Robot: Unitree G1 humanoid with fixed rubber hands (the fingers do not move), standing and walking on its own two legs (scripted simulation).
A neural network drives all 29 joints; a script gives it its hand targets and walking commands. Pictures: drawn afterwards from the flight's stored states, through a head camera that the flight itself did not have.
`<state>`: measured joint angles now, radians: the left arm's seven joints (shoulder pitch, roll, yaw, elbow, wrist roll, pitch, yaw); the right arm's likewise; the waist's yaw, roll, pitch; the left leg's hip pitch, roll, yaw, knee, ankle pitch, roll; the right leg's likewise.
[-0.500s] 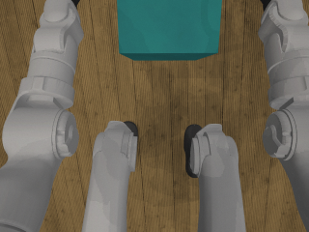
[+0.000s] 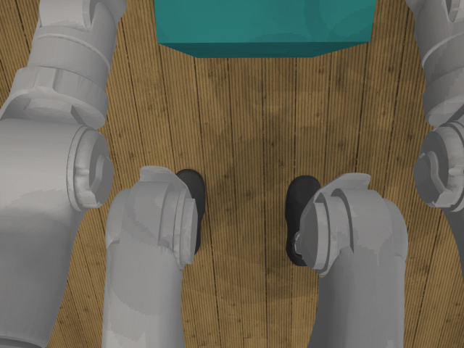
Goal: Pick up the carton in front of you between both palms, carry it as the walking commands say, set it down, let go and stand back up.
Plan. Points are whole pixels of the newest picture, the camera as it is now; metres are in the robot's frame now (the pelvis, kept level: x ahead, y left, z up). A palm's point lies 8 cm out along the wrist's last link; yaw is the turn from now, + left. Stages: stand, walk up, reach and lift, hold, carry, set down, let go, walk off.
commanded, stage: reach and lift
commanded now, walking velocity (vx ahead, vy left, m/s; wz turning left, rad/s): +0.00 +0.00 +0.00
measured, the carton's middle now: out of the picture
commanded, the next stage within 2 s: none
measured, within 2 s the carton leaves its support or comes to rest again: leaves its support in 0.66 s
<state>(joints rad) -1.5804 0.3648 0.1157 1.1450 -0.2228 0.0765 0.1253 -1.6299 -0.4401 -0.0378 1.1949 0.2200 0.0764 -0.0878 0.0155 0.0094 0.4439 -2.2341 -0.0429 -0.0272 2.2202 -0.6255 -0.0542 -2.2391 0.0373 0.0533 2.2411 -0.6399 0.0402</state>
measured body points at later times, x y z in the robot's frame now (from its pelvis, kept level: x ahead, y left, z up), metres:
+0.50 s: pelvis -0.01 +0.00 +0.00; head +0.38 -0.01 +0.22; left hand +0.57 +0.15 -0.18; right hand +0.58 -0.16 -0.18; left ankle +0.10 +0.13 -0.33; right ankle +0.09 -0.13 -0.33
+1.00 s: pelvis -0.01 +0.00 +0.07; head +0.28 -0.01 +0.41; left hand +0.53 +0.14 -0.01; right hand +0.53 -0.16 +0.00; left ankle +0.10 +0.14 -0.33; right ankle +0.09 -0.13 -0.33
